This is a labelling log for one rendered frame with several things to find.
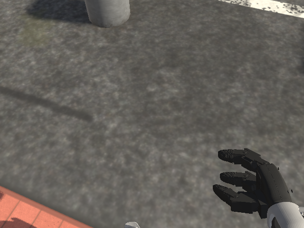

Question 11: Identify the right robot hand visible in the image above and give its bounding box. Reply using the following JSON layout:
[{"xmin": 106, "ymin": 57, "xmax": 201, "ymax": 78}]
[{"xmin": 213, "ymin": 148, "xmax": 293, "ymax": 219}]

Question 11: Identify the robot right forearm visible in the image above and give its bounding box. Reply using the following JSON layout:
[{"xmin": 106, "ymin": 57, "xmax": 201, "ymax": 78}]
[{"xmin": 267, "ymin": 201, "xmax": 304, "ymax": 228}]

